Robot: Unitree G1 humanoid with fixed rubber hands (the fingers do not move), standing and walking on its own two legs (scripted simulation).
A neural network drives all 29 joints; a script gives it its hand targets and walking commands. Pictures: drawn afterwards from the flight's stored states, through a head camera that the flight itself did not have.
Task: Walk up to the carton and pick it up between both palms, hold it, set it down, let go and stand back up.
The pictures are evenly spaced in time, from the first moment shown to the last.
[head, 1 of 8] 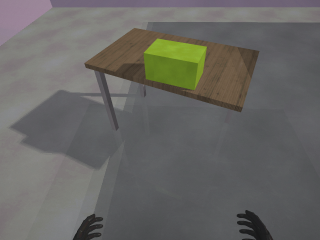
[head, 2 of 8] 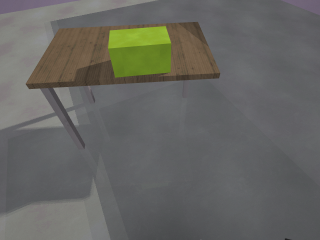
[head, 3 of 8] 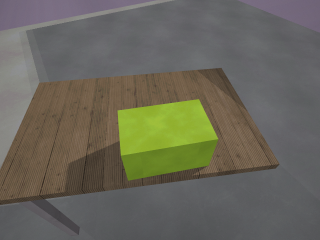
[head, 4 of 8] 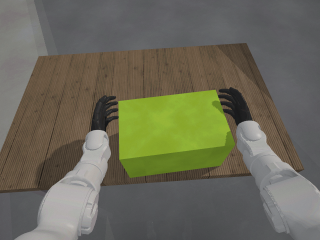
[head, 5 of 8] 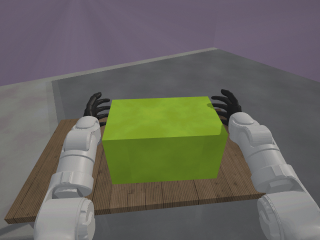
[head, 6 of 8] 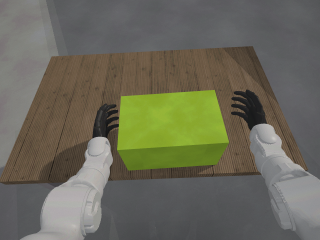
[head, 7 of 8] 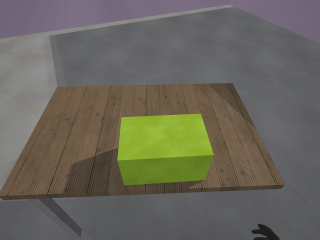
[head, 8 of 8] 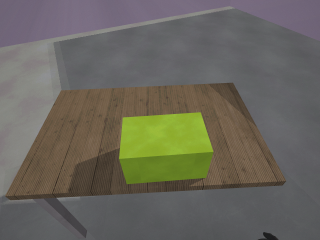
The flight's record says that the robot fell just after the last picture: no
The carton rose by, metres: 0.21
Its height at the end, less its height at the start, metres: +0.00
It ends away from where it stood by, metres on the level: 0.02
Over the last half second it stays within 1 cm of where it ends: yes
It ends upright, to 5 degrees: yes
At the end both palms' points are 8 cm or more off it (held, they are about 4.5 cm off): yes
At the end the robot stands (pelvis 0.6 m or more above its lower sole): yes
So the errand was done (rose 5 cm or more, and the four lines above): yes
